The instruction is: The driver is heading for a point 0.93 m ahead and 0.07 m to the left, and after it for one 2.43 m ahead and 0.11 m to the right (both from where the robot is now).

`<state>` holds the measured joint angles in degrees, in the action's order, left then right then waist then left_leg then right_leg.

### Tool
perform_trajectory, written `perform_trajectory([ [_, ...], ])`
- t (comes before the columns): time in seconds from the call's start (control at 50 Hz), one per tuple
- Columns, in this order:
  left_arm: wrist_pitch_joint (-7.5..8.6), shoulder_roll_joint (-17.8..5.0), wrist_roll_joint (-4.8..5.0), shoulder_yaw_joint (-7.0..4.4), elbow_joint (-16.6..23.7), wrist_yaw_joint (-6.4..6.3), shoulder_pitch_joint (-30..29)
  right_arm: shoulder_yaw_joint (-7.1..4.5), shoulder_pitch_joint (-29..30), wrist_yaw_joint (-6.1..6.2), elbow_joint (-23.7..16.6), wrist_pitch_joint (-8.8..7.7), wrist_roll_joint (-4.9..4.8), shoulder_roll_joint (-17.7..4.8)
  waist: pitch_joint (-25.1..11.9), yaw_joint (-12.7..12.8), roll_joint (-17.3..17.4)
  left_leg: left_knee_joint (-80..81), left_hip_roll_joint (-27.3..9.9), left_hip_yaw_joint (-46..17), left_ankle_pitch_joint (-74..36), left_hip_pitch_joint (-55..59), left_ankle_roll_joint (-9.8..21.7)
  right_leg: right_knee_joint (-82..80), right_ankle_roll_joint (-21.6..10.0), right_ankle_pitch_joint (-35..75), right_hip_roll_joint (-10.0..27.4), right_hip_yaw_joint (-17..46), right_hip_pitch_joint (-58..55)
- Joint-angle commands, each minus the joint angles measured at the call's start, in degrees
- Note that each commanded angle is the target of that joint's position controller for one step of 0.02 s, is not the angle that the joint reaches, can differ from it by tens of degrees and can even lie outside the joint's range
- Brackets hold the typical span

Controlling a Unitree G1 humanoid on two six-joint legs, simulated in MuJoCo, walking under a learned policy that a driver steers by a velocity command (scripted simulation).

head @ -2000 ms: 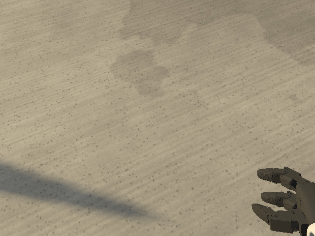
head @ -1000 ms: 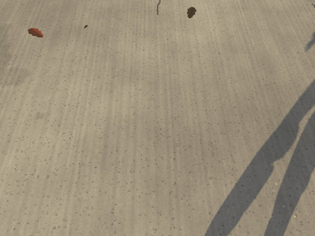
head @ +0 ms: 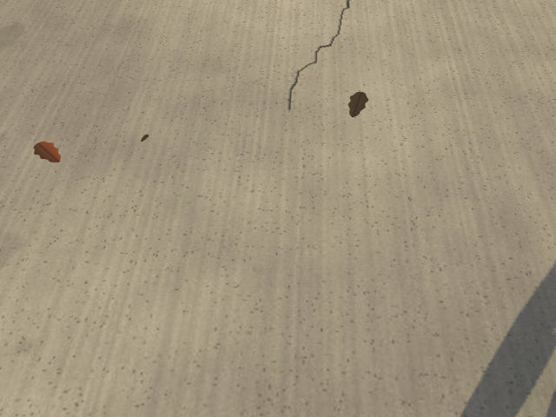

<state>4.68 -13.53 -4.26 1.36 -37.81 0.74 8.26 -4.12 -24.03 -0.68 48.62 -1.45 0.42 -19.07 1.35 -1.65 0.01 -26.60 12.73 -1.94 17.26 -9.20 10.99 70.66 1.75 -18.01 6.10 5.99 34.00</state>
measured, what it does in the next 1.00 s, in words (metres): walks ahead, turning left: right foot, then left foot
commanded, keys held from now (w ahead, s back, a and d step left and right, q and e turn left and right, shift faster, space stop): w+q+shift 0.34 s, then w+shift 0.26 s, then w+e+shift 0.16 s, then e+shift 0.24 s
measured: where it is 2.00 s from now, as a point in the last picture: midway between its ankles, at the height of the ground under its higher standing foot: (169, 216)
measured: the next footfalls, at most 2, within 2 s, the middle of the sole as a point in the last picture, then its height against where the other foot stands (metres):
right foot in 0.22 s outside the picture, level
left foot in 0.66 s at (204, 321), level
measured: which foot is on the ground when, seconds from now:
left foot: down 0.00-0.24, up 0.26-0.64, down 0.66-1.00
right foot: up 0.00-0.20, down 0.22-0.64, up 0.66-1.00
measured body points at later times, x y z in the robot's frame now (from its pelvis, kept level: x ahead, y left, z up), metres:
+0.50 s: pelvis +0.47 -0.01 +0.01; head +0.48 +0.01 +0.45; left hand +0.29 +0.24 -0.12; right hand +0.79 -0.13 -0.05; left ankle +0.51 +0.13 -0.65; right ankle +0.42 -0.17 -0.73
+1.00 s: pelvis +0.88 +0.21 +0.00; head +0.92 +0.23 +0.45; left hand +0.95 +0.51 -0.11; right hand +0.98 -0.06 -0.12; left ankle +0.72 +0.20 -0.72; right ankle +1.10 +0.20 -0.68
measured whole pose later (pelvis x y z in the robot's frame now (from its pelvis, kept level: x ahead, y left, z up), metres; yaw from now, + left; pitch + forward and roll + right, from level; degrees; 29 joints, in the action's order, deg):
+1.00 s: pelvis +0.88 +0.21 +0.00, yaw +18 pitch +0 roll +1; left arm 4.2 -17.5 1.4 -3.2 -43.7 3.1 8.1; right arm -1.4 -20.5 3.8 49.1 -4.7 -0.2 -15.9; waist 5.4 -2.8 -2.2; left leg -21.3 3.0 13.3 23.6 4.6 2.7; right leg 38.8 -0.9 6.8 0.2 -5.7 39.2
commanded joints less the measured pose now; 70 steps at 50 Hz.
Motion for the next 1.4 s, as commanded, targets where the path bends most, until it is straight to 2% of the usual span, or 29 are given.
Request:
perform_trajectory([
  [0.02, -1.27, -6.7, -0.03, -1.05, 6.0, 0.73, -5.3, -1.46, 2.9, 0.38, -5.1, -2.77, -0.52, -7.6, 7.9, 2.2, -1.9, 19.1, -12.6, -18.8, -7.7, -12.3, 8.1, -12.8, 2.5, 5.0, 0.3, -6.3, 2.7],
  [0.14, -0.50, -6.9, 2.26, -0.71, 8.8, 0.87, -12.3, -2.72, -0.7, 0.33, -3.7, -2.95, -1.15, -10.4, 1.8, -2.7, 3.4, 13.7, -13.1, -18.2, -39.0, -1.7, 1.3, -38.1, 0.1, 23.8, -5.6, -7.4, -11.0],
  [0.18, -0.25, -11.2, 2.45, -2.51, 6.4, -0.33, -3.8, -3.23, 0.8, 0.78, -4.1, -3.07, -0.71, -12.7, -5.5, 1.6, 3.7, 1.4, -13.2, -19.2, -54.0, 3.6, -1.7, -39.9, -0.9, 17.2, -8.6, -5.9, -22.7],
  [0.22, -0.01, -17.0, 2.72, -5.54, 0.9, -2.58, 19.0, -3.17, 7.4, 0.39, -5.4, -3.81, 0.50, -12.9, -16.1, 14.8, 3.2, -25.5, -10.8, -17.4, -47.4, -5.7, -3.5, -37.4, -2.0, 6.1, -3.7, -3.3, -47.1],
  [0.24, 0.24, -20.3, 0.24, -6.71, -0.9, -3.56, 27.2, -0.64, 7.0, 0.46, -7.4, -4.26, 0.22, -2.6, -21.3, 14.9, -11.0, -46.7, -5.4, -12.0, -2.8, -19.6, -3.4, -40.8, -4.0, -15.7, 11.3, 13.4, -59.6],
  [0.26, 0.04, -23.0, -0.54, -7.37, 0.0, -2.58, 19.9, 0.98, 0.4, 0.33, -11.3, -3.86, -2.62, -0.4, -26.9, 6.3, -26.6, -56.9, -4.3, -7.3, 10.8, -30.2, -4.1, -54.4, -8.7, -23.8, 22.4, 45.8, -60.6],
  [0.28, -0.27, -16.0, 0.32, -6.71, 1.6, -2.09, 11.8, 0.57, 4.5, 0.80, -8.9, -2.71, -0.64, -5.4, -17.8, 6.4, -13.8, -56.9, -10.0, -6.1, 3.0, -33.4, -3.4, -55.7, -8.9, -31.9, 18.2, 39.6, -51.9],
  [0.32, -0.47, -9.8, 0.60, -5.22, -0.1, -1.65, 9.1, 0.24, 10.3, -0.70, -9.0, -1.27, 0.90, -6.2, -7.1, 5.7, -2.4, -52.5, -14.3, -3.8, -1.9, -32.3, -4.4, -55.2, -8.0, -13.9, 14.1, 21.8, -38.6],
  [0.38, 1.20, -6.3, 1.70, -4.06, -6.1, -1.01, 13.8, 1.75, 14.2, -2.87, -12.3, 0.61, 1.88, -1.0, -0.6, 3.3, -4.7, -50.4, -17.4, -4.1, -1.7, -33.2, -4.9, -58.2, -7.2, -0.2, 10.7, 8.5, -30.2],
  [0.54, 3.35, -10.6, 2.66, -4.36, -11.2, 0.20, 16.5, 4.50, 29.2, -4.94, -17.9, -0.14, 1.88, -0.3, 8.5, 2.3, -0.8, -17.7, -13.3, 6.6, -17.2, -23.9, -3.7, -72.6, -7.6, 27.5, 6.0, -14.6, -23.5],
  [0.6, 2.29, -15.4, 2.64, -4.98, -13.2, -0.83, 20.1, 4.04, 26.9, -4.04, -16.3, -0.86, 2.48, -2.2, 3.3, -0.1, -5.3, -12.8, -7.6, 10.7, -10.9, -16.1, -1.2, -61.2, -7.6, 67.7, 8.0, -17.3, -35.7],
  [0.64, 0.66, -18.1, 2.96, -5.25, -13.9, -1.71, 18.3, 2.11, 7.2, -2.23, -10.3, -1.13, 2.77, -5.7, -8.0, -10.9, -7.8, -8.9, -6.4, 7.1, -6.6, 6.6, 1.1, -35.5, -7.4, 76.8, 8.8, -15.7, -32.9],
  [0.66, 0.46, -16.3, 3.22, -4.86, -12.9, -1.56, 17.2, 0.47, -3.3, -0.88, -6.8, -1.06, 3.46, -9.4, -13.6, -15.0, -6.6, -7.7, -12.5, 0.1, -2.8, 22.6, 1.7, -16.8, -7.0, 59.9, 5.7, -14.3, -21.8],
  [0.68, 0.53, -5.4, 3.77, -2.92, -10.2, -0.01, 22.7, -0.92, -2.0, 0.32, -6.4, -1.40, 4.52, -15.1, -19.5, -5.9, 11.1, -4.5, -31.7, -25.1, 9.6, 37.4, 2.4, 6.8, -5.9, -8.9, -4.4, -11.0, -0.7],
  [0.7, 0.86, -10.0, 5.36, -3.87, -8.4, -0.76, 20.5, -1.36, -2.6, 0.55, -8.0, -1.63, 3.43, -15.2, -26.2, -7.7, 6.7, 5.0, -37.1, -43.4, 9.1, 37.0, 2.7, 15.8, -7.6, -8.6, -7.3, 0.9, 5.4],
  [0.74, 0.82, -9.1, 5.01, -3.89, -7.8, -0.76, 13.6, -0.30, 3.4, 0.47, -5.1, -2.91, 2.39, -8.1, -5.8, -3.1, 0.7, 8.7, -31.7, -25.2, -2.7, 17.3, 1.3, 9.2, -7.6, 2.9, -1.6, -1.3, 7.8],
  [0.82, -3.11, -5.2, 3.27, -4.03, -11.3, 0.62, 17.1, 1.98, 6.8, 0.19, -3.2, -5.47, 1.06, 0.1, 1.1, 4.3, 1.5, 11.7, -26.7, -3.6, -41.9, 2.2, -2.7, 1.3, -4.7, 2.9, 0.7, -2.6, -1.1],
  [0.88, -3.57, -2.7, 3.04, -3.68, -7.6, 1.58, 8.5, 2.15, 9.6, 0.74, -2.9, -6.35, -0.28, 0.3, 4.7, 5.2, 3.8, 14.6, -22.4, 8.9, -52.6, -1.2, -5.2, -9.1, -3.8, 10.6, -1.3, -8.2, 1.1],
  [0.9, -1.73, -3.3, 8.44, -4.09, -5.8, 0.95, 6.7, 1.90, 16.0, 1.93, -5.5, -5.81, -0.49, 0.5, 3.6, 4.9, 6.8, 14.8, -20.3, 10.4, -48.4, -1.0, -7.7, -14.0, -3.2, 14.4, -1.7, -7.3, 0.6],
  [0.96, 0.70, -3.4, 5.58, -4.26, -4.7, 2.38, 4.6, 1.16, 12.3, 5.36, -5.9, -4.81, -0.49, -5.4, -1.2, 3.5, 3.1, 6.1, -17.3, 15.3, -56.5, -0.6, -10.5, -33.5, -1.7, 31.4, -9.8, -16.8, -11.7],
  [1.02, -1.69, -11.1, 5.50, -7.72, -6.2, 3.39, 20.4, -0.05, 15.3, 6.27, -7.8, -3.57, -1.60, -9.2, -10.1, 11.7, 8.9, -13.0, -20.1, 13.3, -64.9, -2.3, -13.0, -33.5, -4.9, 28.4, -13.0, -14.2, -32.7],
  [1.04, -2.86, -14.2, 5.53, -9.13, -8.3, 2.55, 29.2, 0.28, 19.0, 5.34, -8.7, -3.45, -2.18, -7.5, -11.2, 17.0, 2.9, -30.7, -18.2, 12.6, -47.9, -8.4, -14.1, -36.6, -7.9, 33.8, -10.2, -9.3, -42.2],
  [1.06, -3.81, -12.8, 5.28, -8.54, -9.4, 0.69, 30.1, 1.68, 22.3, 2.93, -9.0, -3.70, -1.45, -1.5, -4.1, 17.7, -13.1, -54.4, -6.7, 12.7, 10.5, -18.2, -15.9, -45.0, -11.4, 46.3, -6.0, -3.6, -43.6],
  [1.08, -1.71, -15.2, 0.76, -6.83, -4.7, 0.48, 19.6, 3.24, 7.5, 1.43, -11.5, -4.25, -0.45, 3.9, -9.0, 3.0, -20.2, -71.2, -3.6, -0.6, 22.5, -30.6, -17.2, -37.6, -21.6, 74.6, 5.0, 22.3, -47.5],
  [1.1, -0.87, -17.9, -0.06, -8.04, 1.1, 1.07, 14.6, 2.89, 2.5, 0.88, -12.0, -4.58, -0.43, -2.4, -24.2, 4.0, -12.8, -74.3, -4.7, -10.5, 19.0, -30.3, -17.1, -44.6, -30.0, 61.6, 13.0, 36.0, -52.3],
  [1.12, -0.90, -17.4, 1.96, -8.57, 4.7, 1.35, 7.4, 1.83, 6.9, 0.72, -13.5, -4.33, -1.05, -7.0, -17.4, 1.9, -2.9, -67.3, -6.7, -10.4, 14.2, -31.7, -14.4, -50.0, -28.9, 38.3, 10.6, 36.6, -43.4],
  [1.16, -1.26, -13.0, 5.73, -7.24, 6.1, 0.91, 2.5, 0.97, 12.1, 1.97, -13.6, -2.49, 0.41, -7.3, -8.2, -1.1, 8.4, -56.5, -10.1, -8.9, 9.6, -29.2, -13.7, -54.2, -23.7, 21.1, 5.4, 32.5, -27.6],
  [1.26, -3.80, -14.1, 5.46, -8.39, 5.4, -2.29, 4.3, 1.78, 18.6, 2.84, -15.1, -1.15, 0.54, -1.2, -8.1, 0.3, 2.1, -28.3, -8.6, -6.3, 2.8, -20.7, -17.4, -48.9, -17.2, 43.3, -4.8, 18.5, -18.2],
  [1.4, -7.51, -12.8, 5.70, -8.96, 7.9, -4.04, 3.1, 0.57, 25.5, 2.46, -15.5, -1.05, -0.66, -1.7, -8.6, 3.5, -8.6, -11.3, -6.8, -9.0, -6.5, -17.3, -16.7, -46.5, -10.5, 19.1, -6.9, 24.5, -20.7],
])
